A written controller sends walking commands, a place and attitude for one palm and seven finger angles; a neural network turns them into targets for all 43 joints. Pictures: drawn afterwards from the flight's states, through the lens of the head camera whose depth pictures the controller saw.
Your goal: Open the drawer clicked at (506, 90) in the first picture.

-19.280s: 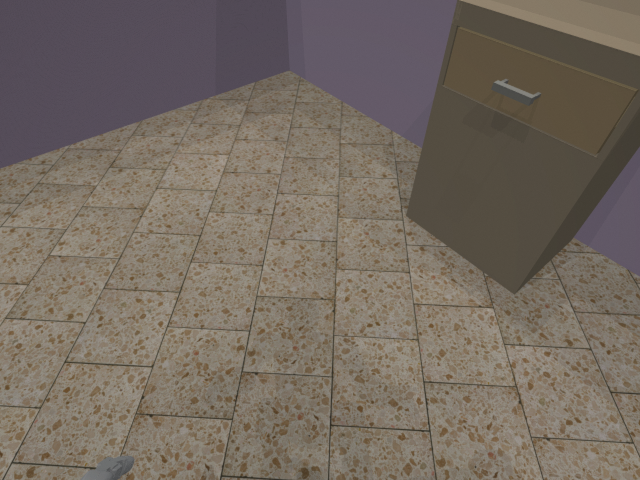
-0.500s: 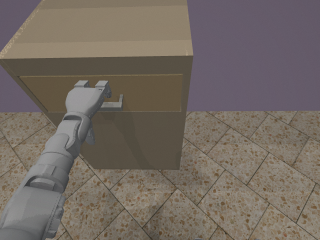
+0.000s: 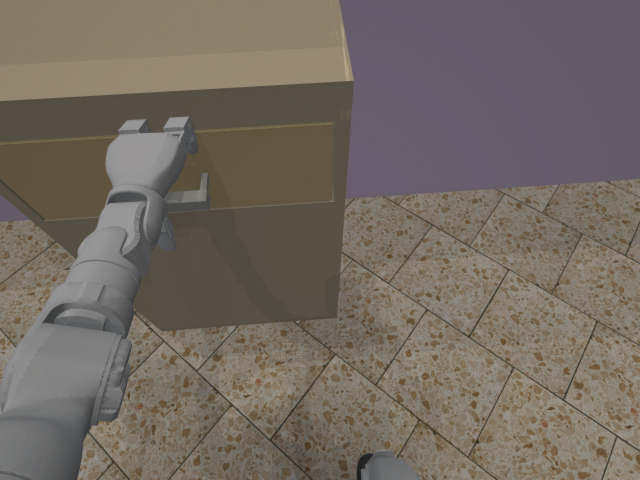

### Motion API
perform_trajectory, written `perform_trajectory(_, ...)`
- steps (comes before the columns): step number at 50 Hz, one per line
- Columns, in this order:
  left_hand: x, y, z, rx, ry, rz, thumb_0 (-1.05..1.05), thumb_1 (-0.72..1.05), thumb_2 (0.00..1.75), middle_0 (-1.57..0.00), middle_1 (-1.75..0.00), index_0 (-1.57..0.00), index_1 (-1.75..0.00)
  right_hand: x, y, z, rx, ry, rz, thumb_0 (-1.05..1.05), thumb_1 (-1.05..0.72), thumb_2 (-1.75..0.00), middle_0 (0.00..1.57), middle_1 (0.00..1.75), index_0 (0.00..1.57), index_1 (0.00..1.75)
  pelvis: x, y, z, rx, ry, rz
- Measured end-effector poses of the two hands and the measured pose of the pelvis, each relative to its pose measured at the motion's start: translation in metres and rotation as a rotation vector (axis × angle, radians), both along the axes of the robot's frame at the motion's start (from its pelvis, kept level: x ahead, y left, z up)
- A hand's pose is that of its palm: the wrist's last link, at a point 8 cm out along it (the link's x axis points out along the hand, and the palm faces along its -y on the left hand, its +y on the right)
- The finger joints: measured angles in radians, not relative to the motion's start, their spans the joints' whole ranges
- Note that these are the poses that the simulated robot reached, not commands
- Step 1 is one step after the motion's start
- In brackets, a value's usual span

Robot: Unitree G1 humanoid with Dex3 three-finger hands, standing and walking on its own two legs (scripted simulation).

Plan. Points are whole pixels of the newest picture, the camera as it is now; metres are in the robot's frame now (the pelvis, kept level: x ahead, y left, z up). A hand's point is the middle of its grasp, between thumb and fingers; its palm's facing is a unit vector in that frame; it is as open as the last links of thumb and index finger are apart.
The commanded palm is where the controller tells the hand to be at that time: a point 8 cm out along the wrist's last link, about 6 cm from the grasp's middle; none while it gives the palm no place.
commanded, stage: move the hooked fingers above the handle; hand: left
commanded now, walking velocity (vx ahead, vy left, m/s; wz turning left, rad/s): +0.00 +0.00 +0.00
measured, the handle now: (170, 191) +0.54 +0.21 -0.02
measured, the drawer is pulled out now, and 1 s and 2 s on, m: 0.00 0.00 0.00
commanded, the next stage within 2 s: none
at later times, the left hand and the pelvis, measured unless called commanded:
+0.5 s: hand (152, 190) +0.49 +0.20 +0.04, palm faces +0.01 +0.00 -1.00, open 13.8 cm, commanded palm +0.47 +0.21 +0.09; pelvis +0.00 +0.00 +0.00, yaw +1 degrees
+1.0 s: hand (147, 194) +0.49 +0.21 +0.04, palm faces +0.01 +0.02 -1.00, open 13.8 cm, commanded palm +0.46 +0.21 +0.10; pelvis +0.00 +0.00 +0.00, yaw +1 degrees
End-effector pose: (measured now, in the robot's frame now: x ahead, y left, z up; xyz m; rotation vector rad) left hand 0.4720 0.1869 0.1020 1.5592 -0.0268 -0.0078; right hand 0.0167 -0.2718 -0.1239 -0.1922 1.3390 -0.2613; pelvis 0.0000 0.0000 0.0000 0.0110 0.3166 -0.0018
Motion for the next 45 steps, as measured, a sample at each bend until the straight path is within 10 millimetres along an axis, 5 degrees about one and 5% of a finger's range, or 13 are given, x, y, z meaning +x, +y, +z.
perform_trajectory(12,-0.014,0.034,-0.018,0.046,0.132,0.095,0.01,-0.49,0.3,-0.33,-1.21,-0.33,-1.21,-0.007,0.001,0.001,-0.001,0.008,-0.015,0.0,-0.91,-0.89,0.2,0.3,0.2,0.3,-0.005,-0.001,0.002,0.001,-0.008,-0.003)
perform_trajectory(20,-0.012,0.02,-0.008,0.013,0.042,-0.03,0.0,-0.49,0.3,-0.32,-1.2,-0.32,-1.21,0.003,-0.006,0.005,-0.044,0.006,0.031,0.0,-0.91,-0.89,0.2,0.3,0.2,0.3,-0.002,0.001,-0.002,-0.011,0.005,0.032)
perform_trajectory(29,0.001,0.015,-0.005,0.019,0.014,0.054,0.0,-0.49,0.3,-0.35,-1.23,-0.35,-1.25,0.01,0.002,-0.001,0.0,-0.006,0.024,0.0,-0.91,-0.89,0.2,0.3,0.2,0.3,0.001,0.004,-0.002,-0.009,0.015,0.014)
perform_trajectory(38,-0.01,0.02,-0.015,0.02,0.123,0.057,0.0,-0.49,0.3,-0.33,-1.21,-0.33,-1.22,0.012,0.012,-0.001,0.024,-0.023,0.001,0.0,-0.91,-0.89,0.2,0.3,0.2,0.3,0.004,0.002,0.002,-0.005,-0.008,0.001)
perform_trajectory(45,-0.015,0.018,-0.013,0.022,0.048,-0.019,0.0,-0.49,0.3,-0.32,-1.2,-0.32,-1.21,0.015,0.005,-0.002,0.003,-0.006,0.032,0.0,-0.91,-0.89,0.2,0.3,0.2,0.3,0.004,0.0,-0.001,-0.008,-0.001,0.02)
